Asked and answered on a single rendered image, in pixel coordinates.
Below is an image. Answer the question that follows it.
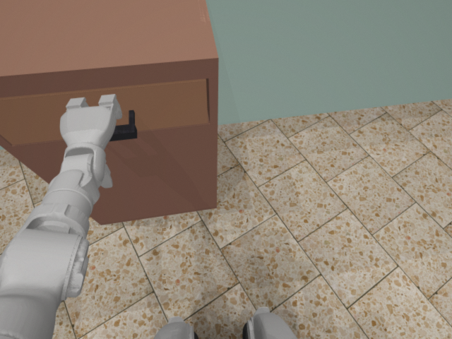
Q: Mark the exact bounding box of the drawer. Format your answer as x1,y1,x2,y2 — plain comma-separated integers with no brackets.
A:
0,78,208,145

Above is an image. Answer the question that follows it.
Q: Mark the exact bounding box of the robot left forearm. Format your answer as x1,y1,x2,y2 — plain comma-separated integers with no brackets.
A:
0,143,106,283

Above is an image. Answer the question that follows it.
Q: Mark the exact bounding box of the left robot upper arm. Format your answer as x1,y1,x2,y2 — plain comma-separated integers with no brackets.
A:
0,229,90,339

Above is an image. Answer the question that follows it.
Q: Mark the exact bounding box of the cabinet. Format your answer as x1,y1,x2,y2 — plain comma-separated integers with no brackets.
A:
0,0,219,225

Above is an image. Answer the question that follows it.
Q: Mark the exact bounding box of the robot left thigh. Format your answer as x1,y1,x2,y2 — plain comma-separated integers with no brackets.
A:
153,322,194,339

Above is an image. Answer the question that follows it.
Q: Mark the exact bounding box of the handle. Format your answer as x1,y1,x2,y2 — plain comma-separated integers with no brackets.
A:
110,110,137,141

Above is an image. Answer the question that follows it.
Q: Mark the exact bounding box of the robot left hand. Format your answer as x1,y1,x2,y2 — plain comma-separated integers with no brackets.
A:
60,94,122,188

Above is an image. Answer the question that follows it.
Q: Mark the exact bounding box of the left robot shin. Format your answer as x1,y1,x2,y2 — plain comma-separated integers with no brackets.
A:
168,316,185,323

